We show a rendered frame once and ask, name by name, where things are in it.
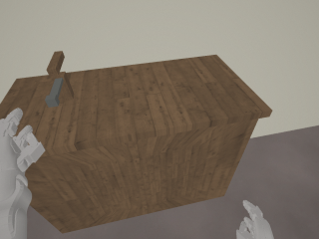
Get right robot hand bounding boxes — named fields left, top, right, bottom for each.
left=236, top=200, right=274, bottom=239

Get left robot hand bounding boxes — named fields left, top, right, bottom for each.
left=0, top=108, right=45, bottom=175

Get left robot forearm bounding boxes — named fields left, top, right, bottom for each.
left=0, top=169, right=32, bottom=239

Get counter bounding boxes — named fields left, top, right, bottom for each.
left=0, top=51, right=272, bottom=234

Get tap lever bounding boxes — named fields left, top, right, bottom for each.
left=45, top=78, right=64, bottom=108

